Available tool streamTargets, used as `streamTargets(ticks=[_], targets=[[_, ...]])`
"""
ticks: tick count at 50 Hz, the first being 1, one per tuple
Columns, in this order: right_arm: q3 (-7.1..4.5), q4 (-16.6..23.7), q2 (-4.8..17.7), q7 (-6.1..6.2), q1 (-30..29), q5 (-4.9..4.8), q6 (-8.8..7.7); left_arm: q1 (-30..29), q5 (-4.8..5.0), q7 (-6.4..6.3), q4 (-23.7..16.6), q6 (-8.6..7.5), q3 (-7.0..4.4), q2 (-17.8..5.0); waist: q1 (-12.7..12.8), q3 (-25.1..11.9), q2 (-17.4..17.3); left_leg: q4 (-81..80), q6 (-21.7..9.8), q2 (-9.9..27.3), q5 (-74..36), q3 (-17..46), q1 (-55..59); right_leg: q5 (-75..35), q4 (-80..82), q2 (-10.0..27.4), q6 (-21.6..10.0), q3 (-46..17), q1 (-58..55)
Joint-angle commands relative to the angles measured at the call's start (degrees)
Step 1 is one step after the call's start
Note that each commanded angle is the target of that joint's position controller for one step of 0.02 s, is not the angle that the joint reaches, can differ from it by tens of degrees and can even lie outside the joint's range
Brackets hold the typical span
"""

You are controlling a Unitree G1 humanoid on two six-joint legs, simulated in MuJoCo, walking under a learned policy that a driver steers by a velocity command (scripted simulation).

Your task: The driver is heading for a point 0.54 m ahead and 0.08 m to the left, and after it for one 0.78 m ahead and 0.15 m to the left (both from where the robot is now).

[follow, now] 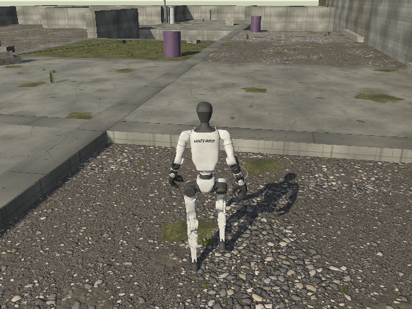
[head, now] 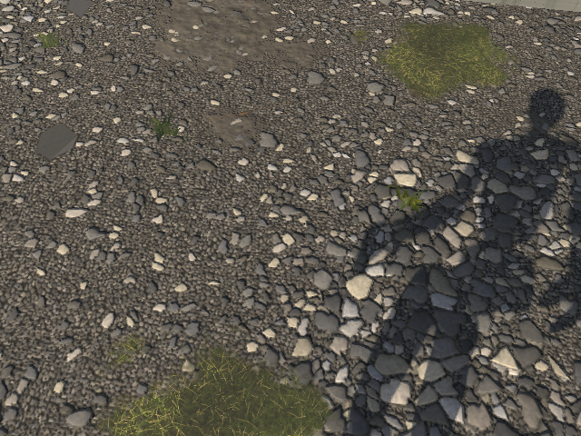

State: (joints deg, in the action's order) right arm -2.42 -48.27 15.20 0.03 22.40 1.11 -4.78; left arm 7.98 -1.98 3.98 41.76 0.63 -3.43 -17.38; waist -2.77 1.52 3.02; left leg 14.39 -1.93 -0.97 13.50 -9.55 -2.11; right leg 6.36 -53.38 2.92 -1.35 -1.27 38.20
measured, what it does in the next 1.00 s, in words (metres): walks ahead, turning left: right foot, then left foot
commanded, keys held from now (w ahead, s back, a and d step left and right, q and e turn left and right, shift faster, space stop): w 0.14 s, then w+q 0.48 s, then q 0.38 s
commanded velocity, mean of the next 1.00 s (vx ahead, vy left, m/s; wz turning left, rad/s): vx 0.40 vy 0.00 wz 0.25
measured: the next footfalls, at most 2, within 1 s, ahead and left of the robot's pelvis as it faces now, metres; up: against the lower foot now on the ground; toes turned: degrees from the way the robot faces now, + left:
right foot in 0.18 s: +0.25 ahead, -0.12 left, +0.00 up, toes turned -7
left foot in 0.72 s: +0.53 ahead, +0.06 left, +0.00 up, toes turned +14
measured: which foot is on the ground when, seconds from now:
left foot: down 0.00-0.20, up 0.22-0.70, down 0.72-1.00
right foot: up 0.00-0.16, down 0.18-0.70, up 0.72-1.00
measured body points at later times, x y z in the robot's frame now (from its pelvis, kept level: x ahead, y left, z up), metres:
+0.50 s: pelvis +0.27 -0.05 +0.00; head +0.29 -0.06 +0.45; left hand +0.28 +0.21 -0.13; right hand +0.36 -0.31 -0.14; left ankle +0.37 +0.10 -0.67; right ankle +0.21 -0.12 -0.75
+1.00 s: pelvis +0.47 +0.00 -0.01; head +0.52 +0.03 +0.44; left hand +0.53 +0.29 -0.13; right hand +0.63 -0.25 -0.13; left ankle +0.50 +0.05 -0.75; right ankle +0.59 -0.15 -0.67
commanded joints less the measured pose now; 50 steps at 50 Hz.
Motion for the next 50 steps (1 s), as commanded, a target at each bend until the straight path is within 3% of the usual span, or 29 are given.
streamTargets(ticks=[1,5,7,8,9,10,11,12,13,14,16,19,23,27,30,32,34,35,36,37,38,39,40,41,42,43,45,50], targets=[[-1.38,2.53,6.75,-0.05,-0.81,-0.03,-0.96,-6.43,0.00,0.72,-5.49,-0.99,0.96,0.04,0.27,2.50,-7.78,-5.96,-5.94,13.95,-20.19,4.22,-2.43,-4.79,9.30,0.08,-0.65,2.48,-1.94],[-1.59,-0.46,8.26,0.13,3.16,0.06,-0.03,-9.51,-0.56,0.22,-6.49,-1.30,1.32,-0.41,-0.42,3.43,-8.08,-3.11,-5.50,16.04,-28.41,2.70,2.85,1.38,17.71,-2.22,-3.64,5.70,-6.51],[-1.70,-1.78,9.71,0.35,3.76,0.09,0.69,-5.97,-1.02,-0.58,-5.34,-1.78,0.90,-1.32,1.79,0.74,-8.93,5.35,-5.00,16.40,-46.44,1.12,5.62,6.78,20.59,-5.53,-5.90,7.40,-13.47],[-1.45,-2.48,9.69,0.44,4.22,-0.21,1.12,0.76,-1.39,-1.07,-3.09,-2.42,0.42,-2.01,5.08,-3.15,-8.06,14.18,-4.42,15.52,-50.68,0.01,4.36,5.75,24.59,-7.22,-7.27,7.48,-22.74],[-0.88,-2.28,8.58,0.46,4.10,-0.65,1.22,10.30,-2.20,-1.79,0.20,-3.07,-0.53,-4.03,9.23,-8.95,-6.30,25.91,-3.48,13.70,-42.61,-0.68,-3.29,3.72,26.24,-4.77,-8.85,4.40,-37.58],[0.71,1.14,2.90,-0.39,5.29,-2.17,0.88,18.14,-3.35,-2.92,1.21,-3.30,-2.07,-10.32,11.16,-18.62,4.60,46.71,-1.06,7.94,-14.90,-1.36,-22.54,9.05,27.50,13.87,-14.03,-18.00,-57.72],[-0.30,1.38,4.98,-0.27,5.47,-1.80,1.15,18.86,-0.61,-3.52,1.38,-2.74,-2.80,-12.60,10.32,-23.69,7.65,60.55,-0.40,-0.15,17.12,5.72,-31.44,-0.40,34.43,23.57,-17.78,-36.83,-59.44],[-1.39,1.92,7.79,0.09,-0.12,-1.22,1.46,14.99,0.61,-3.93,1.60,-2.73,-2.48,-10.93,9.71,-15.13,0.40,61.86,-1.21,2.28,12.96,13.06,-35.11,-5.61,33.83,19.98,-15.78,-26.24,-52.67],[-0.77,2.07,5.55,-0.21,-1.27,-1.59,1.09,11.48,0.63,-4.05,2.20,-3.19,-1.42,-7.30,7.07,-7.46,0.33,58.07,-1.58,4.34,9.41,13.04,-34.60,-8.38,35.72,17.25,-13.57,-17.78,-44.01],[-0.81,0.85,4.72,-0.35,-0.33,-1.42,1.36,8.67,0.56,-3.89,2.45,-3.70,-0.45,-3.95,4.72,-3.36,-0.65,53.30,-1.65,6.03,7.10,12.61,-32.19,-8.45,38.36,14.22,-10.36,-12.23,-37.89],[-0.90,-1.42,3.45,-0.90,2.89,0.38,3.12,6.22,0.81,-3.94,2.95,-4.70,0.45,-1.12,2.00,-0.89,2.17,50.33,-0.80,6.40,4.00,12.09,-27.01,-8.07,41.97,10.87,-7.68,-5.81,-30.81],[-1.26,-1.03,2.03,-2.01,0.45,0.28,4.12,8.09,1.05,-3.97,4.67,-6.32,0.04,-2.09,1.21,0.51,1.42,49.19,-0.34,6.26,-1.28,11.84,-30.01,-9.61,45.43,10.26,-7.70,-1.19,-30.41],[-1.29,1.33,1.49,-2.51,-7.74,0.36,4.14,10.78,0.94,-4.25,6.60,-6.74,0.06,-1.48,2.47,3.38,0.83,42.27,0.35,6.66,-9.31,11.29,-37.14,-11.39,46.97,9.65,-7.57,4.37,-32.97],[-0.28,4.21,0.08,-3.35,-15.93,0.66,3.77,13.00,1.06,-4.78,8.30,-6.76,0.08,-2.07,4.24,4.77,0.68,29.46,-0.38,5.67,-14.85,6.77,-35.39,-15.91,46.53,9.74,-6.99,9.35,-35.42],[-0.03,6.25,0.35,-3.80,-19.82,0.89,3.70,15.88,0.85,-5.34,10.11,-6.24,-0.10,-3.14,5.13,5.32,0.17,23.79,-2.66,4.37,-12.31,3.80,-34.60,-23.26,43.79,11.35,-6.27,11.54,-41.15],[-0.26,6.40,0.82,-3.59,-18.50,1.11,3.67,15.29,0.65,-5.79,10.54,-5.69,-0.25,-4.23,3.75,4.17,0.63,21.62,-4.69,1.43,-7.79,1.43,-30.84,-40.44,37.30,11.60,-5.28,13.79,-44.06],[-0.95,4.29,2.07,-2.87,-10.37,1.59,3.22,14.06,0.65,-6.32,10.45,-4.84,-0.73,-5.97,0.51,-0.89,1.96,20.28,-6.96,-3.29,-3.60,-0.42,-21.94,-56.14,22.80,10.95,-4.26,14.92,-44.67],[-1.77,2.18,3.51,-2.36,-3.19,2.09,2.49,13.39,1.08,-6.36,10.04,-4.45,-0.81,-6.39,-2.45,-5.25,1.22,16.04,-8.46,-4.67,-6.85,0.96,-12.66,-51.22,11.00,10.13,-3.38,14.94,-41.23],[-3.23,0.57,7.42,-1.55,3.67,2.78,1.91,12.44,1.77,-6.11,8.84,-4.64,-0.69,-6.04,-6.21,-10.21,-2.47,12.39,-11.43,0.81,-17.01,8.37,0.67,-31.40,-5.88,7.35,-1.17,15.43,-30.64],[-5.31,1.61,15.90,-0.98,1.06,2.26,2.26,18.45,2.78,-5.12,5.45,-4.75,0.80,1.30,0.04,-17.11,-17.91,16.99,-22.70,21.91,-51.41,36.06,21.54,29.75,-29.96,-4.57,2.48,13.20,-5.10],[-5.68,2.19,15.48,-0.74,4.76,-1.27,2.95,14.01,1.46,-5.33,5.22,-4.44,-0.10,-3.75,-3.97,-24.24,-5.81,13.86,-25.21,22.66,-57.96,40.89,21.29,26.91,-34.04,-4.60,2.39,0.42,-3.77],[-5.20,2.44,13.82,-0.10,-0.45,-1.51,3.34,10.17,2.09,-5.39,3.64,-4.66,0.33,-2.28,-2.03,-15.83,-5.66,11.50,-23.36,21.36,-55.94,33.63,14.15,20.94,-32.03,-1.43,2.14,-1.10,-0.81],[-4.10,2.88,9.58,0.10,-4.26,-1.68,3.73,8.85,1.72,-5.52,3.56,-4.87,0.49,-2.27,-0.20,-8.38,-2.84,8.59,-19.96,18.03,-50.73,29.48,5.59,17.64,-26.35,0.39,2.18,-0.56,-1.24],[-3.41,3.31,7.20,0.33,-6.96,-1.88,3.97,8.17,0.83,-5.53,3.64,-4.25,0.20,-2.68,1.63,-4.48,-2.03,6.58,-17.28,14.74,-47.19,26.39,-0.39,16.51,-22.45,1.34,2.60,-0.65,-2.94],[-2.87,3.71,5.75,0.52,-8.73,-1.99,4.15,9.61,-0.01,-5.38,3.60,-3.05,0.17,-2.62,3.48,-3.60,-2.75,5.01,-16.17,12.40,-46.02,23.83,-5.52,15.92,-19.50,1.55,3.32,-0.67,-6.44],[-2.72,3.85,5.88,0.33,-9.00,-1.60,3.99,10.59,-0.22,-5.31,3.66,-1.85,0.14,-2.08,4.33,-4.09,-3.02,4.66,-15.35,11.36,-46.32,22.45,-8.18,15.71,-16.99,1.25,3.82,-0.52,-8.87],[-3.32,3.79,8.11,-0.11,-8.48,-0.84,3.36,11.40,0.01,-5.26,3.28,-0.57,0.38,-0.80,5.22,-5.78,-3.32,5.15,-14.65,9.53,-49.39,20.90,-9.98,14.11,-13.22,0.36,4.56,0.28,-10.31],[-3.75,4.45,9.27,0.13,-6.55,-0.65,4.30,5.15,0.27,-5.62,0.60,0.58,0.06,-1.97,3.05,-6.46,-6.64,4.70,-12.00,7.75,-36.10,24.07,-9.12,9.34,-5.34,0.30,5.25,-0.51,-6.99]])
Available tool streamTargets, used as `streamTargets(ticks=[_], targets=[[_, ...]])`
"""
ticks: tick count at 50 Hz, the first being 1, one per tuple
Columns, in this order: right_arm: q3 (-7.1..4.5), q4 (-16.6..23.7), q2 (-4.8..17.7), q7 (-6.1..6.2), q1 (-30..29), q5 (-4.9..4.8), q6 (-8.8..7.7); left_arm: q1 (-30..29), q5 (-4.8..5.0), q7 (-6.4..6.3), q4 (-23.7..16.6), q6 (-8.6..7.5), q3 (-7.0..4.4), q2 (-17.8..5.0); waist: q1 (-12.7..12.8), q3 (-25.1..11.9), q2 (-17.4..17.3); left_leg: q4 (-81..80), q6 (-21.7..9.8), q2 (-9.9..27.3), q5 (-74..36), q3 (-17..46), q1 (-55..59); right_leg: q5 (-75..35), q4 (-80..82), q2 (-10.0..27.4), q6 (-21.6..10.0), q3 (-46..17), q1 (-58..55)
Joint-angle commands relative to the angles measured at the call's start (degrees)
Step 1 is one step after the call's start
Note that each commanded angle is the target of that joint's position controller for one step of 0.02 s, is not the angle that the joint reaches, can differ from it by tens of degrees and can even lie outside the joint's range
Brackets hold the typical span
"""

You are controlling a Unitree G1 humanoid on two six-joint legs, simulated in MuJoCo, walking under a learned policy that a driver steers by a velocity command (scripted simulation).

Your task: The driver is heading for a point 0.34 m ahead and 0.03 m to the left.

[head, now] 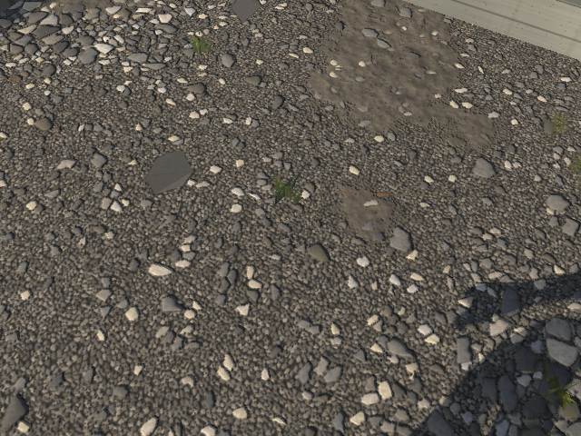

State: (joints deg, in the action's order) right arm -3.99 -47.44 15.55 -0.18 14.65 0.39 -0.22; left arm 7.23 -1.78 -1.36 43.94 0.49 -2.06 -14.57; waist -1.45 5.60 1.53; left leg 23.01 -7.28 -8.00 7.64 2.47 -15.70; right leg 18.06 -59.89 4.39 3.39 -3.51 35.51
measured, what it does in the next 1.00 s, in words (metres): steps on the spot, turning left: right foot, then left foot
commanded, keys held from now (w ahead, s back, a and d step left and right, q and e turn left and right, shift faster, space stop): q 0.78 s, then no key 0.04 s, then e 0.18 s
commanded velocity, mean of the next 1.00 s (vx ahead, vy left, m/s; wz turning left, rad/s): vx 0.03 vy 0.00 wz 0.51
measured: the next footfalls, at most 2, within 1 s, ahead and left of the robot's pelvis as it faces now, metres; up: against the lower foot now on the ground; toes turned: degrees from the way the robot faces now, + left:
right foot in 0.30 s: +0.13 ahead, -0.14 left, +0.00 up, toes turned +16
left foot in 0.78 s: +0.03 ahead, +0.05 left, +0.00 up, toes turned +29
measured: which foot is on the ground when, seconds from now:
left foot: down 0.00-0.30, up 0.32-0.76, down 0.78-1.00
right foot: up 0.00-0.28, down 0.30-0.78, up 0.80-1.00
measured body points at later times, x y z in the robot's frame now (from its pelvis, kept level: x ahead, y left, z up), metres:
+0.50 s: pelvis +0.06 -0.06 +0.01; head +0.10 -0.09 +0.45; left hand +0.11 +0.24 -0.08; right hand +0.24 -0.31 -0.13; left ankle -0.02 +0.05 -0.65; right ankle +0.10 -0.15 -0.74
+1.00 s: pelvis +0.03 -0.03 +0.01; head +0.03 +0.01 +0.45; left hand -0.05 +0.24 -0.14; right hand +0.28 -0.17 -0.09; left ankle -0.01 +0.03 -0.74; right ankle +0.10 -0.15 -0.69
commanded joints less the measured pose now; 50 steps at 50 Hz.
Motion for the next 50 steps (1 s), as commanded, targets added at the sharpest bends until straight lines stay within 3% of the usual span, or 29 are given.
streamTargets(ticks=[1,5,10,13,14,15,16,17,18,19,21,22,28,34,36,37,38,39,40,41,42,43,44,45,47,50], targets=[[-2.28,3.76,9.09,0.43,1.70,0.11,0.05,4.40,0.14,-0.34,-2.11,0.92,-1.34,-5.02,1.11,-10.25,-5.55,-4.09,-6.27,14.76,-26.24,13.42,5.05,-2.80,2.58,-1.24,0.56,1.31,-3.61],[-2.68,4.21,9.54,0.71,3.43,0.58,1.05,0.07,0.57,-0.70,-3.81,1.15,-1.30,-5.63,-0.78,-8.56,-6.67,-3.52,-6.20,15.47,-17.09,19.00,7.86,-1.34,8.06,-2.28,0.26,-0.31,-2.11],[-3.05,5.04,10.19,0.66,3.06,1.03,1.86,-0.62,1.64,-1.16,-5.14,0.21,-0.96,-6.18,-1.02,-8.23,-7.86,0.78,-6.36,15.81,-25.48,24.38,9.86,4.32,16.06,-5.32,-1.50,-1.08,-7.23],[-3.12,5.92,10.40,0.54,-0.43,0.32,2.24,3.81,2.10,-1.42,-4.60,-0.62,-0.83,-6.41,1.73,-8.05,-8.30,3.09,-3.13,13.50,-24.03,26.88,7.72,1.59,29.64,-6.74,-2.90,-0.98,-16.97],[-2.94,6.57,9.94,0.69,-2.63,-0.39,2.33,6.60,1.58,-1.70,-3.96,-1.12,-0.93,-6.73,3.69,-7.76,-7.34,5.26,-0.36,11.08,-17.76,26.00,3.85,-5.04,39.01,-5.52,-3.42,-1.38,-23.75],[-2.09,7.32,6.83,0.79,-1.37,-0.79,2.16,7.08,0.62,-2.28,-4.10,-1.47,-1.60,-10.18,2.52,-8.65,0.24,12.60,3.13,6.61,-2.40,20.45,-1.77,-8.16,44.93,4.03,-5.65,-9.18,-30.20],[-1.47,8.24,4.00,1.01,3.49,-1.01,2.11,2.58,0.57,-2.20,-6.12,-0.96,-2.45,-15.99,-1.41,-8.54,13.27,22.26,6.13,-3.93,25.39,7.76,-13.07,-28.11,44.85,18.43,-12.53,-24.80,-34.93],[-2.77,6.41,9.61,1.29,3.86,1.29,2.55,5.88,0.99,-1.75,-5.41,-0.25,-2.45,-13.65,0.87,-10.28,8.65,34.71,7.04,-0.80,29.79,4.10,-13.16,-36.11,42.01,20.59,-18.19,-24.23,-32.58],[-3.30,5.76,10.48,1.04,3.05,1.42,2.77,5.16,1.15,-1.50,-5.77,-0.09,-1.33,-10.07,0.04,-8.76,4.20,39.54,7.51,0.92,26.54,4.64,-12.68,-37.28,41.38,17.49,-17.96,-18.72,-30.26],[-3.37,5.16,9.99,0.58,2.74,1.27,3.23,2.33,1.12,-1.34,-6.24,0.06,-0.81,-8.09,-0.96,-6.58,2.82,41.93,8.26,2.26,22.79,4.32,-12.37,-34.67,41.35,13.34,-15.84,-12.39,-28.12],[-3.05,5.13,9.19,-0.89,2.80,0.64,4.09,0.35,0.55,-1.56,-6.98,0.17,-0.74,-7.99,-1.24,-6.45,7.43,45.02,9.81,2.53,18.37,2.57,-13.26,-35.50,40.78,8.49,-13.41,-5.17,-28.76],[-2.84,5.19,8.90,-1.28,2.19,0.28,4.28,1.23,0.33,-1.47,-6.91,0.18,-0.85,-8.12,-0.53,-6.76,7.63,45.24,10.45,2.53,17.40,1.71,-13.51,-36.44,40.50,7.77,-13.41,-3.33,-29.40],[-1.70,7.48,7.15,-2.07,-3.72,0.18,4.96,6.78,0.29,-1.05,-5.17,-0.20,-2.07,-9.86,2.88,-7.19,7.59,36.00,11.13,5.21,17.35,-0.41,-14.96,-34.01,40.26,11.31,-15.65,-1.57,-35.08],[-0.58,9.35,5.95,-2.63,-5.92,-0.40,4.86,5.51,-0.08,0.37,-4.82,-0.01,-3.04,-11.84,3.09,-7.43,9.39,21.21,8.45,6.81,18.36,-5.19,-3.77,-29.49,38.59,12.53,-14.53,2.93,-29.47],[-0.55,9.72,6.11,-2.60,-5.52,-0.51,4.50,5.53,0.17,0.66,-4.50,0.33,-3.40,-12.67,2.78,-7.68,9.47,15.49,7.27,6.56,17.13,-6.30,-0.88,-28.23,36.45,13.20,-13.52,3.48,-28.93],[-0.50,9.44,5.84,-2.46,-4.15,-0.24,4.15,4.87,0.66,0.72,-4.42,0.56,-3.52,-12.92,1.47,-7.87,8.41,9.65,6.43,6.16,13.41,-6.84,2.51,-26.32,33.83,12.82,-12.00,4.87,-27.41],[-0.56,8.81,6.15,-1.97,-2.32,0.38,3.53,5.11,1.06,0.77,-4.03,0.80,-3.54,-12.62,0.04,-8.16,5.64,1.88,5.53,5.68,6.96,-5.94,7.50,-21.56,29.58,11.88,-9.11,6.97,-24.10],[-1.37,8.59,9.80,-1.20,-0.85,1.35,2.66,7.58,0.88,1.05,-3.77,1.09,-3.16,-10.69,-0.35,-8.11,-5.08,-6.79,3.87,12.26,3.92,5.94,13.07,-10.02,18.48,8.03,-5.06,11.33,-16.67],[-3.07,10.41,18.50,-0.90,-1.29,0.69,2.09,6.68,0.37,0.95,-7.87,1.65,-1.52,-5.37,1.16,-6.27,-19.91,-7.75,-3.69,29.50,-17.83,29.18,14.67,18.68,7.75,-2.95,-0.88,13.23,-1.12],[-3.44,8.84,17.07,-0.81,4.09,0.25,2.02,3.26,0.31,-0.11,-7.50,2.73,-1.91,-8.15,-3.62,-8.80,-12.35,-5.33,-9.74,30.40,-23.12,25.61,12.05,19.33,-0.20,-2.37,-1.22,4.52,-3.45],[-1.84,8.42,12.65,-0.43,1.07,0.25,2.02,4.00,1.29,-0.02,-6.48,3.21,-1.96,-7.96,-0.82,-6.63,-10.20,-5.10,-9.49,27.02,-22.42,19.14,9.96,15.18,-2.30,-1.52,-1.79,3.11,-4.05],[-0.41,8.79,8.52,-0.02,-4.01,0.27,2.08,5.22,1.81,0.34,-4.87,3.04,-1.96,-7.82,1.44,-4.59,-8.96,-6.27,-6.75,22.72,-18.48,13.54,7.37,9.85,-0.23,-0.69,-2.23,2.32,-6.06],[0.45,9.11,6.44,0.54,-7.51,0.30,1.98,6.37,1.31,0.64,-3.65,2.78,-2.24,-8.47,2.81,-4.55,-10.01,-6.63,-4.33,19.43,-17.61,10.12,7.98,6.18,1.51,-0.78,-2.31,2.98,-7.22],[1.28,9.02,4.72,1.03,-8.20,0.29,1.67,8.42,0.58,1.02,-1.93,2.82,-2.32,-8.80,2.97,-6.05,-10.64,-6.34,-3.85,17.94,-22.52,7.32,8.52,3.95,1.53,-1.44,-2.01,3.75,-9.88],[2.62,7.69,2.79,1.34,-7.22,0.55,0.92,9.99,0.96,1.75,-0.02,3.21,-1.83,-7.23,3.00,-8.08,-7.81,-6.69,-3.03,18.11,-23.97,4.40,9.11,2.71,5.16,-2.33,-1.64,2.60,-14.51],[2.48,5.39,5.48,1.91,-5.62,1.01,0.53,8.23,1.30,2.05,0.64,3.60,-1.49,-6.34,1.40,-5.38,-8.12,-7.26,-2.26,19.13,-15.58,3.87,9.36,3.43,13.14,-3.88,-1.82,1.01,-16.21]])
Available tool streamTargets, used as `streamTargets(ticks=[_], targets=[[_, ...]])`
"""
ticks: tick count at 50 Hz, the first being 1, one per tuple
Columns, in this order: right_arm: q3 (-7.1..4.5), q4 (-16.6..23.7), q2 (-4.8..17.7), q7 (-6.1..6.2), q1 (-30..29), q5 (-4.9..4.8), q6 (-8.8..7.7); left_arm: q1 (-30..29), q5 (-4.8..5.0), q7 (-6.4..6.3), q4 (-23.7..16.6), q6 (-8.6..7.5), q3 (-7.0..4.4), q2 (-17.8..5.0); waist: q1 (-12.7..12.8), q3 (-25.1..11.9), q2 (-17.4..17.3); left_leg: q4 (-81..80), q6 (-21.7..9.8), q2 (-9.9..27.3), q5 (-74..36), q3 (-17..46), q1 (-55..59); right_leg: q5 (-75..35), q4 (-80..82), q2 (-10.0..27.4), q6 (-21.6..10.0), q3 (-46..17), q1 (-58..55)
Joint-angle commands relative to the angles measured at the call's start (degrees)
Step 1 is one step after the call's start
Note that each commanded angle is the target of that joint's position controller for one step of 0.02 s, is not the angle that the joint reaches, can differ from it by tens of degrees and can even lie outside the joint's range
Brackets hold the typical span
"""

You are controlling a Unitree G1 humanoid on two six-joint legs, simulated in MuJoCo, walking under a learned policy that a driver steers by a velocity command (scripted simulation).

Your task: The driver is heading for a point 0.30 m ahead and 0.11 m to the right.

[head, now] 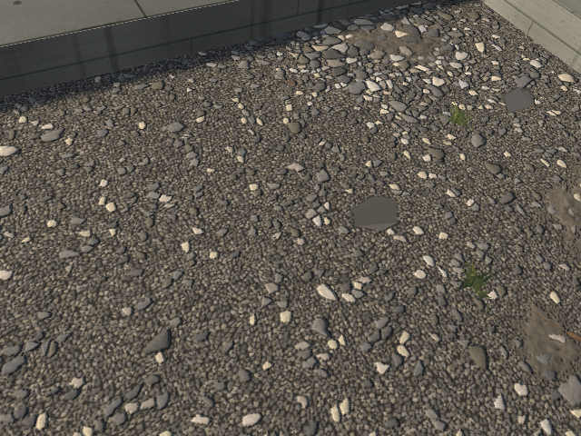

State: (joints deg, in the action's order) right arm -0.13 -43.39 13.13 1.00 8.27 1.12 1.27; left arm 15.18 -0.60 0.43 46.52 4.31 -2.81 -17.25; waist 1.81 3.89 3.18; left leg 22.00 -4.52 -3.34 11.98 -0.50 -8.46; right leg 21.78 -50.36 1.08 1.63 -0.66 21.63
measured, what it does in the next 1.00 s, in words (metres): steps on the spot, turning right: right foot, then left foot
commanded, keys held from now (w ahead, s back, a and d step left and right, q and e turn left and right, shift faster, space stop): e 0.74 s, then no key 0.26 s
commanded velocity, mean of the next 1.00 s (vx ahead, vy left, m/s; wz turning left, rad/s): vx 0.00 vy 0.00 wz -0.41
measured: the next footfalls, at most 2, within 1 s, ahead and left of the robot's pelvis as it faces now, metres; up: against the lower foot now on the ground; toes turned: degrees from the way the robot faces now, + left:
right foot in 0.32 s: -0.02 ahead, -0.11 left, +0.00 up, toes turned -11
left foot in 0.86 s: +0.08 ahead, +0.06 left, +0.00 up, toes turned -31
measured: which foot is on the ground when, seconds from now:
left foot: down 0.00-0.32, up 0.34-0.84, down 0.86-1.00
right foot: up 0.00-0.30, down 0.32-0.86, up 0.88-1.00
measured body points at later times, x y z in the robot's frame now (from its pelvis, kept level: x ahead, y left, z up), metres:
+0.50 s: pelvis -0.03 -0.03 +0.00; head +0.00 -0.07 +0.45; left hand +0.13 +0.22 -0.11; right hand +0.01 -0.33 -0.14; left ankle -0.01 +0.10 -0.67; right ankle -0.06 -0.10 -0.75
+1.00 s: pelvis -0.02 +0.01 +0.00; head +0.02 +0.02 +0.45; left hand +0.21 +0.20 -0.14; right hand -0.04 -0.29 -0.10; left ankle +0.04 +0.08 -0.75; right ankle -0.10 -0.09 -0.69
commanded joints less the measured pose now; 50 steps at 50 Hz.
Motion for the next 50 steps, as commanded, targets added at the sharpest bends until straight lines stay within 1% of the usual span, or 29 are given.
streamTargets(ticks=[1,4,7,10,13,15,16,17,18,19,20,21,22,23,26,29,33,38,40,41,42,43,44,45,46,47,48,49,50], targets=[[-1.67,0.82,9.04,0.89,1.20,0.25,-0.80,-0.12,-0.01,0.20,-1.90,-0.21,-0.90,-4.17,-2.34,-2.95,-10.23,-5.95,-5.39,15.14,-18.40,7.36,2.39,0.49,4.46,-0.90,-0.29,-1.60,-1.86],[-2.40,-0.18,10.53,1.01,2.43,-0.04,-0.29,-0.56,-0.04,-0.07,-1.87,-0.52,-1.11,-4.57,-3.07,-2.05,-9.48,-4.65,-7.50,17.39,-18.44,8.96,3.68,3.81,4.17,-0.93,-0.75,-0.31,0.31],[-2.85,-0.68,10.25,1.13,2.48,0.04,-0.19,-0.87,0.13,-0.15,-2.16,-0.83,-0.99,-3.56,-2.97,-2.39,-8.37,-3.42,-9.26,19.03,-21.21,9.28,4.31,6.28,3.71,-0.49,-1.19,0.70,1.03],[-3.28,-1.00,10.02,1.15,1.81,0.26,-0.24,-0.75,0.43,-0.05,-2.60,-1.00,-0.90,-2.73,-2.57,-3.89,-8.56,-1.90,-9.64,19.71,-24.53,8.15,4.44,7.10,5.59,-0.54,-1.91,1.99,-0.70],[-3.80,-1.21,10.60,1.03,0.83,0.24,-0.05,0.14,0.73,0.25,-3.03,-1.29,-0.87,-2.14,-1.66,-5.62,-9.23,0.83,-8.33,19.69,-25.75,6.06,3.78,4.99,11.60,-1.19,-3.16,3.54,-4.72],[-4.31,-1.43,11.41,0.97,-0.17,-0.08,0.35,2.18,0.55,0.42,-2.89,-1.98,-0.77,-1.93,0.61,-5.97,-8.10,5.45,-4.28,17.68,-18.91,2.39,-0.48,-5.77,24.36,-1.78,-4.68,3.41,-11.66],[-4.26,-1.24,10.43,0.77,0.59,-0.02,0.40,2.61,-0.36,0.18,-3.16,-2.58,-1.53,-5.42,0.67,-5.38,-1.47,13.35,-0.17,13.82,-8.95,-1.32,-6.50,-9.78,32.61,2.91,-6.60,-6.21,-15.58],[-3.24,1.69,6.16,0.64,0.15,0.09,0.61,2.82,-0.67,0.04,-4.44,-3.11,-3.52,-13.90,-0.74,-4.13,12.27,25.34,4.86,2.72,16.87,-7.17,-21.24,-31.38,34.35,18.90,-12.97,-28.35,-20.20],[-3.17,2.30,7.26,1.34,-3.99,0.62,1.29,6.85,-0.50,-0.14,-3.03,-2.95,-4.03,-14.11,2.88,-3.49,8.92,35.20,4.99,0.93,24.96,-0.21,-23.34,-39.00,33.85,21.44,-19.91,-29.19,-17.12],[-3.37,1.59,7.93,1.15,-2.38,0.15,1.62,4.97,-0.02,-0.42,-3.20,-2.73,-3.51,-11.36,0.58,-2.61,3.47,39.63,5.15,2.55,20.90,2.44,-23.49,-36.58,33.36,18.11,-20.11,-24.17,-16.17],[-3.59,0.65,8.47,0.79,-1.20,-0.34,1.43,0.47,0.42,-0.66,-4.03,-2.37,-2.94,-9.04,-1.40,-1.14,1.14,39.67,5.24,3.46,15.80,3.22,-23.55,-31.83,33.56,13.90,-17.67,-19.84,-14.95],[-3.93,0.27,9.45,0.58,-0.51,-0.16,1.15,-2.81,0.55,-0.82,-4.98,-2.05,-2.57,-7.81,-2.58,-0.95,1.41,38.77,5.49,3.68,12.72,3.20,-24.10,-30.20,33.47,10.93,-15.38,-17.71,-15.69],[-4.10,-0.20,10.00,0.23,0.41,0.50,1.10,-3.59,0.71,-0.94,-5.47,-2.02,-2.42,-7.18,-2.47,-2.25,2.32,39.32,6.11,3.46,10.82,2.72,-23.72,-33.05,32.89,9.28,-14.87,-16.27,-16.97],[-4.09,-0.45,9.80,-0.10,1.12,0.65,1.12,-2.84,0.75,-0.80,-5.50,-2.07,-2.39,-7.08,-2.18,-4.03,1.87,39.98,6.68,3.03,9.93,2.44,-23.18,-35.43,32.29,8.60,-14.84,-15.77,-18.17],[-3.82,0.41,8.81,-0.26,0.31,0.06,1.36,-0.02,0.71,-0.61,-4.77,-2.37,-2.95,-8.40,-1.03,-4.72,1.29,36.84,7.70,3.12,9.24,2.68,-24.41,-35.19,31.55,8.23,-14.85,-16.94,-20.33],[-3.78,1.31,9.11,0.11,-1.20,0.02,1.54,1.46,0.29,-0.77,-4.65,-2.24,-3.27,-9.12,0.21,-4.14,3.14,32.14,8.05,2.99,9.86,3.08,-24.94,-31.18,31.35,8.04,-15.09,-19.88,-20.41],[-3.60,2.45,9.32,0.38,-2.38,-0.21,1.20,1.33,-0.21,-0.73,-5.26,-2.06,-3.72,-10.27,0.72,-4.59,3.48,27.41,7.62,2.20,10.65,3.79,-22.48,-28.87,30.36,7.83,-15.45,-23.83,-18.13],[-3.20,3.39,9.61,0.77,-1.04,-0.81,0.30,-1.50,-0.55,-0.32,-6.11,-1.85,-3.99,-10.66,-0.20,-6.08,4.20,20.50,5.97,0.66,11.30,4.17,-15.20,-32.88,28.26,7.00,-14.21,-27.63,-14.86],[-3.01,3.06,9.45,1.01,1.38,-1.11,-0.13,-3.17,-0.50,-0.30,-6.15,-1.75,-3.74,-9.99,-1.22,-6.74,4.66,14.46,4.94,0.31,10.26,3.75,-9.38,-34.95,27.01,6.20,-12.56,-28.00,-13.03],[-2.86,2.59,8.97,1.18,3.30,-1.05,-0.40,-4.35,-0.23,-0.40,-6.12,-1.65,-3.52,-9.53,-2.56,-6.78,4.24,8.24,4.44,0.30,6.66,3.40,-5.03,-33.26,25.99,5.01,-10.96,-27.70,-11.33],[-2.74,2.08,8.63,1.51,5.26,-0.64,-0.83,-5.39,0.33,-0.62,-6.12,-1.61,-3.13,-8.75,-4.08,-6.46,3.12,-1.15,3.79,1.20,0.11,3.62,0.59,-27.57,24.33,3.05,-8.42,-26.74,-8.27],[-3.13,2.48,11.44,2.05,4.47,0.22,-1.26,-3.32,0.47,-0.70,-6.17,-1.86,-2.27,-6.06,-2.54,-6.62,-3.96,-7.63,2.10,9.25,0.72,12.37,4.69,-15.11,19.04,-0.76,-5.19,-22.59,-3.99],[-3.21,4.74,15.09,2.09,0.29,0.29,-1.20,1.53,0.31,-0.86,-6.16,-2.16,-1.26,-2.38,0.64,-7.03,-14.84,-10.47,-2.01,22.74,-7.29,27.60,7.86,6.13,9.98,-9.58,-2.51,-12.80,2.90],[-3.76,3.48,16.15,1.40,2.49,0.28,-0.81,0.73,-0.60,-1.52,-5.15,-1.68,-2.78,-7.95,-1.46,-6.91,-13.65,-7.83,-8.77,25.17,-11.87,29.75,0.06,13.30,0.90,-10.26,-2.16,-9.13,1.27],[-2.85,3.37,12.62,0.86,1.59,-0.09,-0.94,0.32,-0.63,-1.61,-4.38,-1.43,-3.10,-8.76,-0.46,-4.86,-9.35,-7.84,-9.15,22.56,-11.31,26.46,-2.24,10.49,-3.60,-8.68,-2.05,-10.55,0.51],[-2.13,3.47,10.02,0.56,-1.27,-0.38,-1.16,0.11,-0.49,-1.27,-3.29,-1.24,-2.96,-7.77,0.40,-2.65,-8.49,-7.72,-7.43,18.55,-9.99,20.78,-4.37,6.68,-5.51,-7.74,-1.58,-10.45,-0.18],[-1.82,3.76,9.20,0.59,-2.77,-0.03,-1.24,0.42,-0.32,-0.84,-2.61,-1.07,-2.74,-7.00,0.81,-2.87,-10.30,-7.44,-5.71,15.25,-10.62,16.69,-3.88,4.36,-6.39,-7.83,-0.97,-9.57,-0.56],[-1.64,3.32,8.95,0.90,-2.29,-0.06,-1.47,0.60,-0.39,-0.40,-2.17,-0.90,-2.49,-6.33,0.51,-3.13,-12.13,-6.90,-5.41,13.97,-13.89,14.63,-2.39,3.39,-5.99,-7.68,-0.32,-8.94,-0.32],[-1.56,2.63,8.86,0.94,-1.09,-0.08,-1.55,0.32,-0.38,-0.21,-1.61,-0.85,-2.16,-5.79,-0.08,-3.50,-12.02,-6.15,-5.35,13.05,-16.52,13.15,-0.84,3.35,-4.42,-7.69,0.29,-8.20,-0.48]])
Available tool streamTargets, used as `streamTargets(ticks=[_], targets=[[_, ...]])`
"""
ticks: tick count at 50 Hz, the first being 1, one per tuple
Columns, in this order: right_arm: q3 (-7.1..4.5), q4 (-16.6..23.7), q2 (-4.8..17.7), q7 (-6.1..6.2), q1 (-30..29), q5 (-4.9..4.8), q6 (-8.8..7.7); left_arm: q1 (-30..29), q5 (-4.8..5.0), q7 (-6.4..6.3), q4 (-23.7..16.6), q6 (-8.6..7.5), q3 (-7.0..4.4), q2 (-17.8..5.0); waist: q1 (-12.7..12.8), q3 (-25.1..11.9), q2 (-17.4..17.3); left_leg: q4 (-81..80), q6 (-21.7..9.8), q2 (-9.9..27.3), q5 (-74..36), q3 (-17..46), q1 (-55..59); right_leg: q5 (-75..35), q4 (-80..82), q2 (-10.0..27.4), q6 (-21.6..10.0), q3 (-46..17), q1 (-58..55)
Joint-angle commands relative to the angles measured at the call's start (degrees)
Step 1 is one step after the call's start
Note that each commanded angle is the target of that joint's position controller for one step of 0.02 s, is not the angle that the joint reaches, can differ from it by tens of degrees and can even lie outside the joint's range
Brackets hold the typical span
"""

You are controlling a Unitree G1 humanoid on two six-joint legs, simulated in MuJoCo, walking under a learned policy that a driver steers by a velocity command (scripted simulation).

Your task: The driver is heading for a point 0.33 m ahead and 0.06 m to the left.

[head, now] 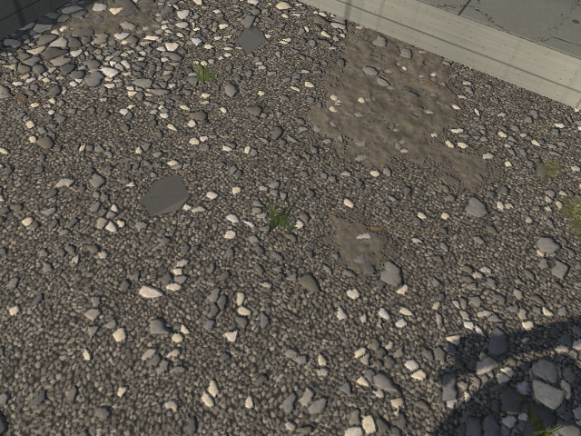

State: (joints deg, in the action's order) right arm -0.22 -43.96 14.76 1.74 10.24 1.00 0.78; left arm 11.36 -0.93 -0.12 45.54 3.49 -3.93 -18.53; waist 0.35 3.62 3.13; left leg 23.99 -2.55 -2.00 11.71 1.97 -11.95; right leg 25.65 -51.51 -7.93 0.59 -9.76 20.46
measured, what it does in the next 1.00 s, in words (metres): steps on the spot: right foot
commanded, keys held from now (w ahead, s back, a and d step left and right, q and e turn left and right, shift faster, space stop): no key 0.28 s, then w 0.08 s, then no key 0.64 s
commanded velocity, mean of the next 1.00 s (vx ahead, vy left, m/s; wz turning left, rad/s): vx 0.04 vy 0.00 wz -0.05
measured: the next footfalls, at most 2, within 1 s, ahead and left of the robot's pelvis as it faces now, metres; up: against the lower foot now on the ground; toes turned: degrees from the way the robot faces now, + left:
right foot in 0.20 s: +0.01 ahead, -0.12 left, +0.00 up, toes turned +4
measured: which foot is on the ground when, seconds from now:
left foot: down 0.00-1.00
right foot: up 0.00-0.18, down 0.20-1.00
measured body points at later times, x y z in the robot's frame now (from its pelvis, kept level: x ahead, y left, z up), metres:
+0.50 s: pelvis +0.02 -0.01 -0.01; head +0.02 +0.00 +0.44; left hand +0.06 +0.26 -0.15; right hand +0.07 -0.27 -0.14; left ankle +0.02 +0.09 -0.75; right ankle -0.03 -0.12 -0.74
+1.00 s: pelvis +0.03 +0.01 +0.00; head +0.05 +0.01 +0.45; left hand +0.04 +0.25 -0.16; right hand +0.06 -0.24 -0.15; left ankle +0.02 +0.09 -0.74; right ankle -0.03 -0.12 -0.74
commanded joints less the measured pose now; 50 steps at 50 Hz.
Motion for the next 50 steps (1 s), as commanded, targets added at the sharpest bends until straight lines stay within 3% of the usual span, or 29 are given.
streamTargets(ticks=[1,6,8,9,10,11,12,13,14,16,18,19,20,22,23,24,25,26,28,31,40,50], targets=[[-1.40,2.42,7.17,0.19,-1.73,-0.03,-1.13,3.31,0.08,0.38,-0.37,0.02,-0.70,-3.87,0.69,-3.69,-11.59,-7.47,-7.53,11.67,-17.76,10.23,4.39,-0.28,-0.71,1.66,1.79,1.48,0.50],[-1.76,-0.75,8.50,-0.24,1.80,0.35,-0.71,0.49,0.83,-0.60,1.64,0.16,0.80,-2.02,-1.55,-4.50,-13.39,-5.26,-8.14,11.85,-17.41,11.17,6.72,0.49,17.55,4.17,1.20,6.89,-5.97],[-1.90,-1.78,8.70,-0.33,1.57,0.10,-0.36,2.50,0.97,-1.20,3.57,-0.29,1.16,-1.49,-0.04,-4.52,-12.45,-3.37,-6.78,11.22,-19.07,11.09,5.56,-7.62,28.84,4.40,-0.02,8.33,-10.90],[-1.89,-2.33,8.58,-0.32,1.73,-0.09,-0.37,3.44,0.66,-1.51,4.50,-0.79,1.38,-1.49,0.72,-4.62,-10.95,-2.59,-4.92,10.91,-19.16,10.87,3.23,-15.95,35.75,5.62,-0.73,7.11,-15.56],[-1.60,-2.44,7.61,-0.44,2.44,-0.19,-0.80,3.10,-0.04,-1.85,4.79,-1.43,1.24,-3.21,0.25,-6.04,-8.60,-2.23,-2.62,10.44,-16.57,10.89,0.09,-19.85,36.54,9.16,-1.54,2.37,-20.53],[-1.42,-2.03,6.53,-0.82,3.54,-0.72,-1.23,1.34,-0.51,-1.94,4.80,-1.96,0.75,-6.78,-2.10,-6.30,-2.39,-1.54,-0.83,6.82,-11.42,7.32,-1.83,-26.50,33.01,14.15,-3.34,-2.98,-20.49],[-1.13,-3.29,5.58,-0.73,2.76,-0.89,-0.97,-0.99,0.08,-1.36,5.53,-2.35,1.46,-4.65,-2.19,-5.09,0.47,-4.13,-0.33,4.32,-4.45,4.69,2.55,-25.92,32.40,15.32,-5.02,-2.95,-14.01],[-1.27,-4.26,6.12,-0.51,1.79,-0.50,-0.65,-1.87,0.11,-1.06,5.70,-2.78,2.11,-2.66,-1.57,-3.47,0.22,-4.14,0.02,4.27,-4.22,4.68,4.21,-22.90,33.09,14.40,-4.64,-2.51,-12.07],[-1.43,-5.18,6.35,-0.46,1.63,-0.30,-0.49,-1.54,0.11,-1.12,6.57,-3.07,2.35,-2.36,-1.18,-2.77,0.50,-4.14,-0.05,4.63,-5.75,4.83,5.24,-21.13,33.61,13.44,-3.98,-1.69,-11.21],[-1.77,-6.48,6.84,-0.84,2.35,0.06,-0.25,1.84,0.13,-1.59,9.01,-2.96,2.04,-3.69,-0.57,-2.52,2.70,-0.83,-0.85,2.80,3.43,2.91,4.33,-5.39,35.36,11.62,-4.98,-1.83,-10.92],[-1.82,-6.34,6.18,-1.40,0.92,0.65,-0.17,4.73,-0.11,-1.46,10.03,-2.38,1.07,-5.80,1.16,1.87,5.65,6.57,-1.50,-0.66,15.35,-0.37,-5.66,15.63,39.30,14.62,-8.94,-8.42,-10.24],[-1.48,-5.94,4.79,-1.46,-0.40,0.74,-0.36,4.73,0.02,-1.51,10.20,-2.37,1.02,-5.76,1.46,5.70,6.08,9.33,-1.24,-0.93,12.96,-2.43,-9.42,16.24,41.75,17.94,-10.77,-12.02,-8.97],[-1.07,-6.20,3.24,-1.30,-0.16,0.87,-0.78,3.79,0.06,-1.63,10.18,-2.63,1.34,-4.53,0.94,7.20,5.62,10.34,-1.09,0.39,10.44,-2.62,-9.13,10.87,41.83,19.95,-11.79,-13.41,-7.36],[-0.60,-8.01,1.80,-0.91,3.39,0.58,-1.60,-0.05,-0.03,-1.82,9.86,-3.53,2.30,-2.16,-2.26,4.73,3.80,4.71,-1.25,1.98,5.85,-1.25,-1.83,-7.86,37.44,18.75,-10.23,-9.21,-5.75],[-0.61,-9.19,2.32,-0.73,5.39,0.51,-1.98,-1.05,-0.13,-1.78,9.91,-3.97,2.51,-1.79,-3.49,2.52,2.31,-0.04,-1.34,2.48,0.90,0.45,4.14,-15.36,34.38,16.44,-8.10,-5.69,-4.63],[-1.16,-9.96,5.06,-0.44,6.35,0.45,-2.43,-0.82,-0.06,-1.66,9.93,-4.24,2.56,-1.48,-2.98,1.30,-0.44,-2.75,-1.77,4.67,-3.64,5.00,7.14,-18.79,30.86,12.92,-5.90,-2.01,-4.22],[-1.92,-10.53,8.55,-0.38,5.70,-0.04,-2.46,1.36,0.22,-1.57,10.41,-4.12,2.39,-1.43,-0.65,0.92,-5.40,-2.45,-3.07,7.39,-9.53,8.35,6.49,-17.69,28.74,8.59,-4.53,2.19,-6.06],[-1.44,-10.91,7.17,-0.37,6.01,-0.14,-2.43,3.07,0.17,-1.81,11.77,-3.81,2.53,-1.18,-0.45,-0.78,-6.15,-2.70,-4.14,9.65,-14.76,10.15,7.09,-17.07,28.90,8.41,-3.76,2.71,-8.75],[-0.64,-11.45,4.92,-0.09,5.40,-0.20,-2.25,4.86,0.59,-2.26,13.76,-3.29,2.81,-0.34,0.10,-1.32,-6.19,-1.79,-3.42,8.91,-22.71,8.02,7.39,-20.64,30.28,9.36,-2.94,2.42,-12.64],[-0.45,-12.65,4.81,0.44,6.10,-0.56,-2.11,5.02,0.85,-2.34,14.99,-3.07,2.90,-0.70,-0.10,-3.79,-6.04,-1.13,-1.89,7.43,-28.78,5.25,9.66,-28.31,30.59,10.93,-2.82,2.61,-15.81],[-0.41,-15.68,3.58,0.82,6.08,-0.54,-1.32,4.91,0.61,-2.88,18.01,-2.75,3.72,0.76,-0.42,-2.67,-3.29,-2.11,-1.67,7.10,-25.27,4.59,9.96,-27.84,31.91,11.81,-2.02,3.21,-15.43],[-0.47,-18.12,2.28,0.85,5.74,-0.53,-0.90,5.63,0.43,-3.08,19.91,-2.85,4.24,1.83,-0.50,-1.13,-2.81,-3.45,-1.56,6.54,-18.74,4.58,8.21,-24.76,32.62,12.12,-2.12,3.05,-14.12]])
